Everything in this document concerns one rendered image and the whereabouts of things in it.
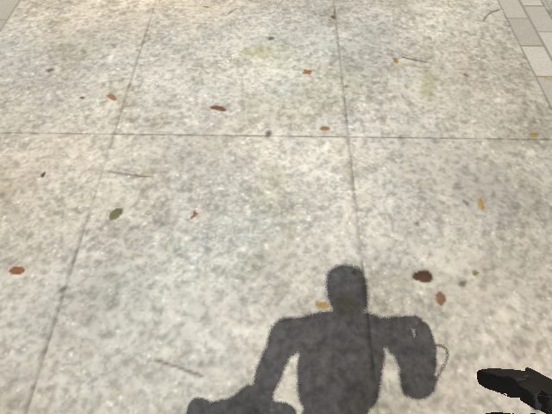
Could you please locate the right robot hand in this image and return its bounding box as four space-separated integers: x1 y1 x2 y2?
477 367 552 414

